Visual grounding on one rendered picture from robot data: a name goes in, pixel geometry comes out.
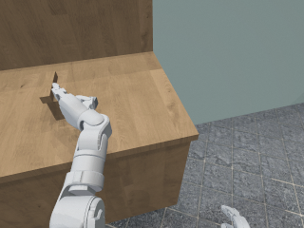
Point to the robot left hand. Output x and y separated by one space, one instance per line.
72 107

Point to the robot left forearm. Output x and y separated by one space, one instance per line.
86 174

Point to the counter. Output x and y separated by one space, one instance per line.
92 48

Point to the tap lever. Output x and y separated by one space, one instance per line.
95 101

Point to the robot right hand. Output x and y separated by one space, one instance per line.
235 217

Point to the robot left upper arm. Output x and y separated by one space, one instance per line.
79 212

